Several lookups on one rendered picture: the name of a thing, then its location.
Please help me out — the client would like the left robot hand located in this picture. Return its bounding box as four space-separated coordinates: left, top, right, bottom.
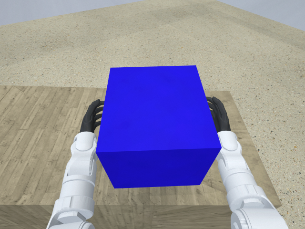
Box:
80 99 104 133

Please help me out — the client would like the pedestal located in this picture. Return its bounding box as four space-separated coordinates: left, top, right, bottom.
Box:
0 85 282 229

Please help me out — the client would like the robot right upper arm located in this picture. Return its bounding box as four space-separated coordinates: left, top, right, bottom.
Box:
231 208 287 229

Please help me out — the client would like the robot right forearm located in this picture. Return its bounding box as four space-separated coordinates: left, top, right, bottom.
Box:
216 131 289 229

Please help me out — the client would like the carton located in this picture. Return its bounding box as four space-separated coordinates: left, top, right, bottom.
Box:
96 65 222 188

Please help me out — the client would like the robot left forearm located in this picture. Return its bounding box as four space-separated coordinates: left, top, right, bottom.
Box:
46 132 98 229

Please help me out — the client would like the right robot hand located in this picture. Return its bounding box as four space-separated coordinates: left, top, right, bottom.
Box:
206 96 231 133

